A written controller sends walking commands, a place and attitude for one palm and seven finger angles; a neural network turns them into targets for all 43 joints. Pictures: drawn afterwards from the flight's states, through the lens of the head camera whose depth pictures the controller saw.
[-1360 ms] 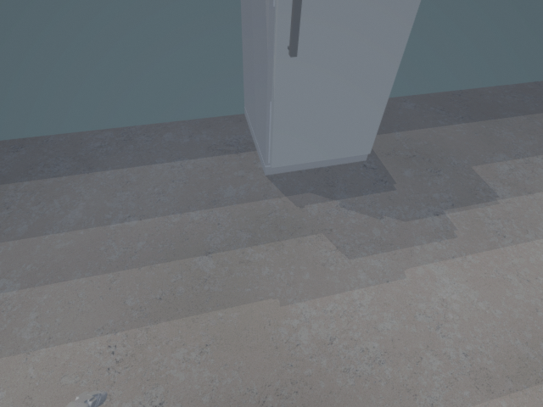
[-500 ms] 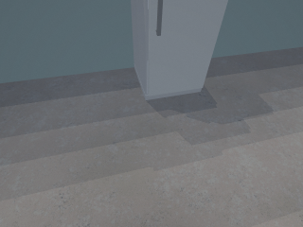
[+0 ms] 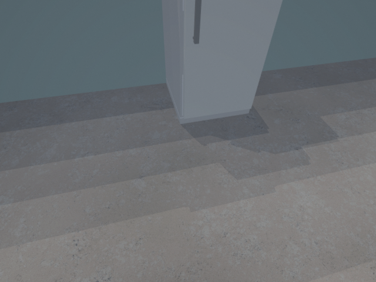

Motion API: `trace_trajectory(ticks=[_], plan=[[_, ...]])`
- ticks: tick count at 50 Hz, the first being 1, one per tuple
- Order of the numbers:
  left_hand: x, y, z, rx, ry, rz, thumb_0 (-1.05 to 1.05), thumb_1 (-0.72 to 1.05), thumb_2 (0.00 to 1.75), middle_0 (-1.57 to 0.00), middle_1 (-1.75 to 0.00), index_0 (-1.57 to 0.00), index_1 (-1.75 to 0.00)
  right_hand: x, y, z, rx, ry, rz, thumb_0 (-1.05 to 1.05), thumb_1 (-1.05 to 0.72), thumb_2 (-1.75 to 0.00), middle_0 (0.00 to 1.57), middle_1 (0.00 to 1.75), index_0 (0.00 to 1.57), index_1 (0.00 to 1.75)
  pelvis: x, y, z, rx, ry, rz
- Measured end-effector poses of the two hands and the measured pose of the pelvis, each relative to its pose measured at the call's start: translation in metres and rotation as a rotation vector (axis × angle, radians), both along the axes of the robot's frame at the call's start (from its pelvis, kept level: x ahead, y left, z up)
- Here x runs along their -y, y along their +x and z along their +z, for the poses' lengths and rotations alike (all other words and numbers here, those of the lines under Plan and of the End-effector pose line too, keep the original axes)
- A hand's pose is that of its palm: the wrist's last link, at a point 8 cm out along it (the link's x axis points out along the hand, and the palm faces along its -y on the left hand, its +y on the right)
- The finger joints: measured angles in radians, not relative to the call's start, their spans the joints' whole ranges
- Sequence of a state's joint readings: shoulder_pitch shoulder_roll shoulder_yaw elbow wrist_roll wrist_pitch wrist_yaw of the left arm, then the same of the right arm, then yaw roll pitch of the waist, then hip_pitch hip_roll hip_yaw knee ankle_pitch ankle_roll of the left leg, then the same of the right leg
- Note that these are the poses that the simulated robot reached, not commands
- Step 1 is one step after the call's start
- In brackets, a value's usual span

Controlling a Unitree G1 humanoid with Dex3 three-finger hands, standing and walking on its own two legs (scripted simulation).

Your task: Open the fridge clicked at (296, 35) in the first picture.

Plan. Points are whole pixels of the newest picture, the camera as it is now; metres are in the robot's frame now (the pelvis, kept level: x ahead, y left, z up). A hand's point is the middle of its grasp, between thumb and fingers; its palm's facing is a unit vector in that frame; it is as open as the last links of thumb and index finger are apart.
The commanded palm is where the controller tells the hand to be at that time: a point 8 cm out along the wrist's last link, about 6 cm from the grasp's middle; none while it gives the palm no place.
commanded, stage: look at it before walking up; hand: left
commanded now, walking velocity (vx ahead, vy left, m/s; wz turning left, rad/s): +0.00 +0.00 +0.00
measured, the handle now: out of the picture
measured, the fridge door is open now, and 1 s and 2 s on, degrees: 0 0 0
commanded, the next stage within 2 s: walk to a spot facing it in 0.08 s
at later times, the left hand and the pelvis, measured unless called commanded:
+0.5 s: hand out of the picture +0.06 +0.19 -0.19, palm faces -0.11 -0.97 -0.22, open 7.4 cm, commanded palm none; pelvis +0.04 -0.02 -0.02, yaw -9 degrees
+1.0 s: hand (118, 239) +0.27 +0.22 -0.20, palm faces -0.31 -0.93 -0.19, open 7.4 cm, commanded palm none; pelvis +0.21 +0.02 -0.02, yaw -25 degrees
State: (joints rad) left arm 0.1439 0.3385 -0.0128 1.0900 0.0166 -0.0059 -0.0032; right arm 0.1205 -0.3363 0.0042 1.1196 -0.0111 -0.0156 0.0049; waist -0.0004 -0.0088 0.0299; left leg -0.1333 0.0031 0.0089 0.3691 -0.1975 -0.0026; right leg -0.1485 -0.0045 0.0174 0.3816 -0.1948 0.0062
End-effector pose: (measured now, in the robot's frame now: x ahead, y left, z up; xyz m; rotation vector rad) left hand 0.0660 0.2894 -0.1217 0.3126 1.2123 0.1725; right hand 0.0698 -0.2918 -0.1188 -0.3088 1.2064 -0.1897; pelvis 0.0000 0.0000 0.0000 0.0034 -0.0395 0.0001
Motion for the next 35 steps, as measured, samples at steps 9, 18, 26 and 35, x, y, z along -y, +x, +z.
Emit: trace_trajectory(ticks=[9,18,26,35], plan=[[-0.001,-0.001,0.000,-0.004,0.003,0.003,0.00,0.90,0.90,-0.20,-0.30,-0.20,-0.30,0.001,0.003,0.001,0.001,-0.001,0.001,0.01,-0.91,-0.90,0.20,0.30,0.21,0.30,0.001,0.002,0.000,0.001,-0.001,0.000],[0.016,-0.009,-0.014,-0.067,-0.041,-0.003,0.00,0.90,0.90,-0.20,-0.30,-0.20,-0.30,-0.014,-0.008,-0.012,-0.005,0.038,-0.052,0.00,-0.91,-0.90,0.20,0.30,0.21,0.30,0.001,0.013,-0.006,-0.010,0.000,-0.061],[0.058,-0.005,-0.035,-0.159,-0.104,-0.039,0.01,0.90,0.90,-0.20,-0.30,-0.20,-0.30,-0.018,-0.043,-0.044,-0.074,0.107,-0.194,0.00,-0.91,-0.90,0.20,0.30,0.21,0.30,0.018,0.044,-0.024,-0.012,-0.004,-0.154],[0.087,0.005,-0.023,-0.244,-0.147,-0.042,0.00,0.90,0.90,-0.20,-0.30,-0.20,-0.30,-0.021,0.023,-0.024,-0.013,0.128,-0.238,0.01,-0.91,-0.90,0.19,0.30,0.20,0.30,0.020,0.088,-0.008,-0.037,0.000,-0.229]])
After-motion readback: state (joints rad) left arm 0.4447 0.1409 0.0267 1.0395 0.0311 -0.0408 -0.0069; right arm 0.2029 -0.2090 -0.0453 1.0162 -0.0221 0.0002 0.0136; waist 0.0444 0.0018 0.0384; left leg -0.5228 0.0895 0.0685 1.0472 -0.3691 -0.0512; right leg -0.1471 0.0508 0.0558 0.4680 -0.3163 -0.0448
